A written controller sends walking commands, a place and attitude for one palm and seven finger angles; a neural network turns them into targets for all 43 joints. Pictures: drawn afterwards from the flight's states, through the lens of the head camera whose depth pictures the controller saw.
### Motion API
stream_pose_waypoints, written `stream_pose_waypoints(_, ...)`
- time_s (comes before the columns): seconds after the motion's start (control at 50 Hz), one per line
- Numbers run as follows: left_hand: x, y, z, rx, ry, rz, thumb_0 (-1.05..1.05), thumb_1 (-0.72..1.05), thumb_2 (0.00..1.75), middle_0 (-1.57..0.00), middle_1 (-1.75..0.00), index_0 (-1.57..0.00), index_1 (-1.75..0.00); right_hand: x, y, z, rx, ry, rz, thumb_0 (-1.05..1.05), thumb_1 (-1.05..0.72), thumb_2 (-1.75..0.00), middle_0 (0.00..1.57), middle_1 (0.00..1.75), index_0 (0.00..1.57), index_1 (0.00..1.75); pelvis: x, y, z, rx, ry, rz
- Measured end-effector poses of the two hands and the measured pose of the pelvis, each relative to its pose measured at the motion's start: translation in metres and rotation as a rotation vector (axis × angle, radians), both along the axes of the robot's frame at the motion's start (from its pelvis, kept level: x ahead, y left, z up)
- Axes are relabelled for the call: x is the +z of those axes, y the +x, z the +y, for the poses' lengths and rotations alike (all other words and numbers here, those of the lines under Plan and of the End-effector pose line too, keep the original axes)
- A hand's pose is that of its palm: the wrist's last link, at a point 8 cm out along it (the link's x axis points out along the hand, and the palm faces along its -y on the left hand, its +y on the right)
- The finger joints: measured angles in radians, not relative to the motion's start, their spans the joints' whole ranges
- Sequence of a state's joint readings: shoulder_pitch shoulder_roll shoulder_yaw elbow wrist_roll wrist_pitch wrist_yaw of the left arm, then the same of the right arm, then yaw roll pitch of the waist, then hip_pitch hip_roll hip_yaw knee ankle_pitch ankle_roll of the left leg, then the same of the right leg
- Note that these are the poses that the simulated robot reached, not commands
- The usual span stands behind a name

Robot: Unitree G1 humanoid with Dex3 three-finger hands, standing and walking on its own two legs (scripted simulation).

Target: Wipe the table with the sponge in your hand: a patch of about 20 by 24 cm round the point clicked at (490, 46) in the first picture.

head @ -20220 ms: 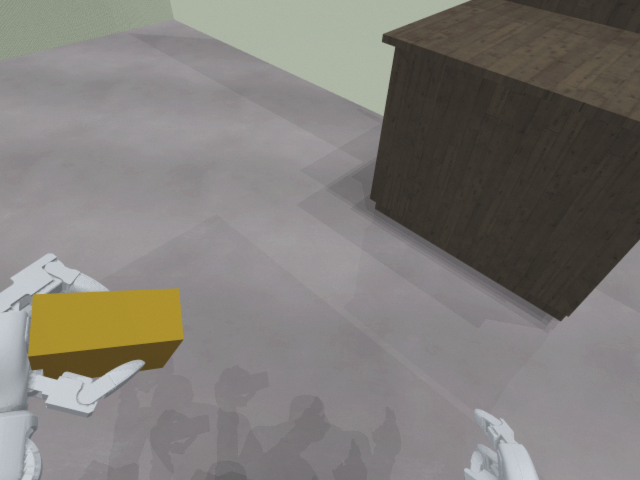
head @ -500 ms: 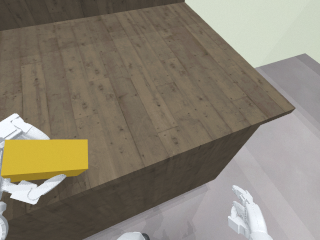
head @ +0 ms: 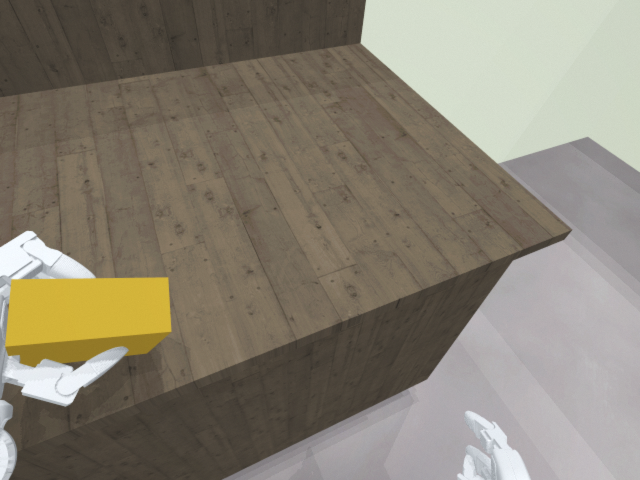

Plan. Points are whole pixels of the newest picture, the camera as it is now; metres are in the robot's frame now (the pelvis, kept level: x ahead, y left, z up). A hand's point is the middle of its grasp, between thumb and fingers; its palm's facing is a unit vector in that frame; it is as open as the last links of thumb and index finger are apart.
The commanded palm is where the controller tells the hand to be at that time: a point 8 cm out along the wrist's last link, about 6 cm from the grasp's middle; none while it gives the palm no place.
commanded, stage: come to a stop and stand still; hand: left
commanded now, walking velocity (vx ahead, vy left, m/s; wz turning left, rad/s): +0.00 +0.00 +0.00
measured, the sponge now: (113, 321) +0.23 +0.22 +0.14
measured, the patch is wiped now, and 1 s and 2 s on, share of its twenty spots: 0.00 0.00 0.00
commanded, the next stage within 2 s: look again from close up in 0.68 s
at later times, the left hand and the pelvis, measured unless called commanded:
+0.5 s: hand (131, 289) +0.26 +0.21 +0.15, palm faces +0.34 -0.85 -0.41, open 9.6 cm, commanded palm +0.20 +0.25 +0.17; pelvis +0.04 -0.03 +0.00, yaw +0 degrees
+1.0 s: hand (97, 265) +0.26 +0.23 +0.18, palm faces +0.39 -0.79 -0.47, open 9.6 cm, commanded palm +0.19 +0.25 +0.17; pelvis +0.02 -0.03 -0.01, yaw -2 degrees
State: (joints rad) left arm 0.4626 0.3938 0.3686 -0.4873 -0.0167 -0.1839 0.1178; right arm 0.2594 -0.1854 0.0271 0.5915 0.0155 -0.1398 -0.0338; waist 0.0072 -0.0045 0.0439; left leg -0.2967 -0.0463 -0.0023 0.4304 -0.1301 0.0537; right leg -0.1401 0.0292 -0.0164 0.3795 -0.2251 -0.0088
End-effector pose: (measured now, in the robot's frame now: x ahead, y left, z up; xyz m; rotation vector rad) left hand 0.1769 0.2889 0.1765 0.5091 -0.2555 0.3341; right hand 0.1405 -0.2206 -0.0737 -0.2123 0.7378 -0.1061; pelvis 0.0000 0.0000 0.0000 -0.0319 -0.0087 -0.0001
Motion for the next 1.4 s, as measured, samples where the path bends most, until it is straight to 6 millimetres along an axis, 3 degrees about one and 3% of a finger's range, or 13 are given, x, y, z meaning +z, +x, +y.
stream_pose_waypoints(0.18, -0.015, 0.011, -0.014, 0.026, -0.054, 0.068, 0.01, -0.44, 1.01, -0.81, -1.34, -0.79, -1.35, 0.000, 0.034, -0.005, 0.032, 0.017, -0.022, 0.01, -0.90, -0.90, 0.21, 0.30, 0.21, 0.30, 0.001, 0.016, -0.011, 0.004, 0.010, 0.001)
stream_pose_waypoints(0.34, -0.007, 0.030, -0.030, 0.003, -0.059, 0.026, 0.01, -0.44, 1.01, -0.81, -1.34, -0.79, -1.35, 0.011, 0.067, -0.022, 0.031, 0.001, -0.074, 0.01, -0.90, -0.90, 0.21, 0.30, 0.20, 0.30, 0.001, 0.029, -0.024, 0.000, 0.018, 0.001)
stream_pose_waypoints(0.46, -0.006, 0.039, -0.038, -0.013, -0.050, 0.037, 0.01, -0.44, 1.01, -0.81, -1.34, -0.79, -1.35, 0.013, 0.076, -0.037, 0.005, -0.004, -0.078, 0.01, -0.90, -0.90, 0.21, 0.30, 0.20, 0.30, 0.000, 0.037, -0.031, -0.005, 0.020, 0.007)
stream_pose_waypoints(0.6, -0.011, 0.041, -0.041, -0.005, -0.060, 0.068, 0.01, -0.44, 1.01, -0.81, -1.34, -0.79, -1.35, 0.008, 0.070, -0.046, -0.020, -0.009, -0.038, 0.01, -0.91, -0.90, 0.20, 0.30, 0.20, 0.30, -0.001, 0.039, -0.035, -0.006, 0.022, 0.003)
stream_pose_waypoints(0.78, -0.007, 0.034, -0.043, -0.009, -0.056, 0.056, 0.01, -0.44, 1.01, -0.81, -1.34, -0.79, -1.35, 0.001, 0.055, -0.043, -0.027, 0.004, -0.003, 0.01, -0.91, -0.90, 0.20, 0.30, 0.20, 0.30, -0.001, 0.034, -0.036, -0.002, 0.020, -0.005)
stream_pose_waypoints(0.82, 0.010, 0.039, -0.038, -0.044, 0.047, 0.008, 0.01, -0.44, 1.01, -0.81, -1.34, -0.79, -1.35, 0.001, 0.050, -0.037, 0.001, -0.012, -0.002, 0.01, -0.91, -0.90, 0.20, 0.30, 0.20, 0.30, -0.002, 0.030, -0.037, 0.015, 0.018, -0.009)
stream_pose_waypoints(0.88, 0.037, 0.049, -0.016, -0.004, 0.158, -0.102, 0.01, -0.44, 1.01, -0.81, -1.34, -0.79, -1.35, -0.004, 0.045, -0.033, 0.070, -0.016, 0.009, 0.01, -0.91, -0.90, 0.20, 0.30, 0.20, 0.30, -0.004, 0.021, -0.039, 0.005, 0.018, 0.007)
stream_pose_waypoints(0.92, 0.043, 0.051, -0.006, 0.027, 0.162, -0.132, 0.01, -0.44, 1.01, -0.81, -1.34, -0.79, -1.35, -0.005, 0.041, -0.034, 0.071, -0.005, 0.004, 0.01, -0.90, -0.90, 0.21, 0.30, 0.20, 0.30, -0.006, 0.018, -0.037, -0.016, 0.017, 0.020)
stream_pose_waypoints(0.98, 0.030, 0.047, -0.012, 0.008, 0.109, -0.097, 0.01, -0.44, 1.01, -0.81, -1.34, -0.79, -1.35, -0.002, 0.034, -0.039, 0.040, -0.002, -0.016, 0.01, -0.90, -0.90, 0.21, 0.30, 0.21, 0.30, -0.007, 0.019, -0.030, -0.036, 0.016, 0.024)
stream_pose_waypoints(1.08, -0.018, 0.034, -0.032, -0.086, -0.022, 0.058, 0.01, -0.44, 1.01, -0.81, -1.34, -0.79, -1.35, 0.001, 0.021, -0.045, -0.011, -0.056, 0.001, 0.01, -0.90, -0.90, 0.21, 0.30, 0.21, 0.30, -0.007, 0.021, -0.018, -0.033, 0.017, 0.011)
stream_pose_waypoints(1.16, -0.039, 0.026, -0.018, -0.059, -0.061, 0.120, 0.01, -0.44, 1.01, -0.81, -1.34, -0.79, -1.35, 0.001, 0.015, -0.043, -0.012, -0.096, 0.048, 0.01, -0.90, -0.90, 0.20, 0.30, 0.20, 0.30, -0.007, 0.018, -0.014, -0.007, 0.010, 0.008)
stream_pose_waypoints(1.28, -0.018, 0.010, 0.011, 0.035, -0.033, 0.025, 0.00, -0.44, 1.01, -0.81, -1.34, -0.79, -1.35, 0.001, 0.018, -0.023, 0.049, -0.088, 0.046, 0.01, -0.91, -0.90, 0.20, 0.30, 0.20, 0.30, -0.007, 0.008, -0.005, 0.013, 0.009, 0.008)
stream_pose_waypoints(1.4, 0.001, -0.007, 0.006, 0.035, -0.018, -0.049, 0.01, -0.44, 1.01, -0.80, -1.34, -0.79, -1.35, 0.002, 0.026, 0.006, 0.093, -0.031, -0.033, 0.01, -0.90, -0.90, 0.20, 0.30, 0.20, 0.30, -0.007, -0.011, 0.001, -0.003, 0.010, -0.002)
